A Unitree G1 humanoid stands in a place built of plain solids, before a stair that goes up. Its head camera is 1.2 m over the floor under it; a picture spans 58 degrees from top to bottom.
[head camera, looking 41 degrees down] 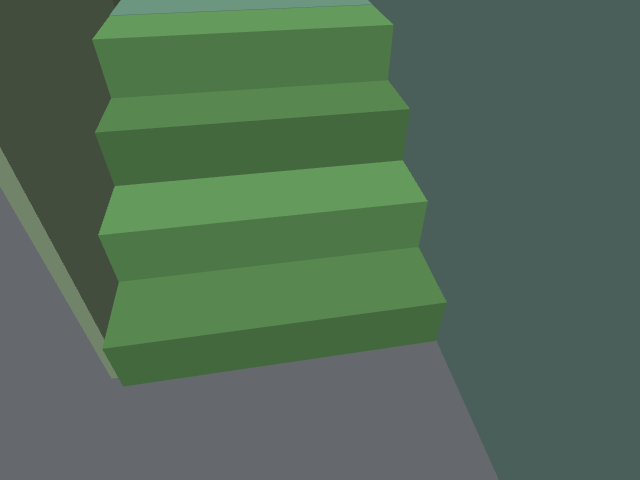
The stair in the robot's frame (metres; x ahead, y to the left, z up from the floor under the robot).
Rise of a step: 0.19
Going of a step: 0.26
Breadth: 1.00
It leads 10 degrees to the left of straight ahead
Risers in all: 4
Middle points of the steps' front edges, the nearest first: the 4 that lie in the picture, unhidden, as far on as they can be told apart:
0.79 0.11 0.20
1.04 0.15 0.39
1.29 0.19 0.58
1.54 0.23 0.78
